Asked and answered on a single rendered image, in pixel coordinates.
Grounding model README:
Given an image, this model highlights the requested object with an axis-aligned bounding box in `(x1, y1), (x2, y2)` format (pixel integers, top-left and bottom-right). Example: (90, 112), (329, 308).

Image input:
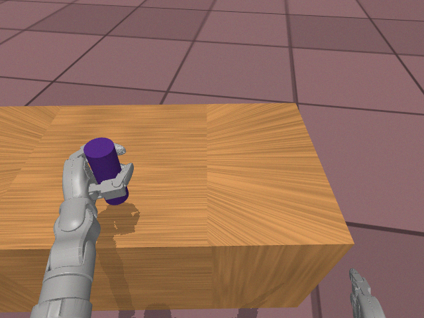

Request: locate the left robot hand
(62, 143), (134, 204)

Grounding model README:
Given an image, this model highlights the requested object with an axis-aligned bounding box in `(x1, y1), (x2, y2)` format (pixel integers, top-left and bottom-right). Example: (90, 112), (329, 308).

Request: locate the can
(83, 138), (129, 205)

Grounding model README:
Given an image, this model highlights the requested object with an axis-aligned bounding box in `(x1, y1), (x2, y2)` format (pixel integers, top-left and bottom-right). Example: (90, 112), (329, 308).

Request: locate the left robot arm
(30, 197), (101, 318)

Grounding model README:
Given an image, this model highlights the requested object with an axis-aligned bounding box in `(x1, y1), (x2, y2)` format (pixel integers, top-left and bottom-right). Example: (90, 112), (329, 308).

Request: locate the right robot hand
(349, 268), (386, 318)

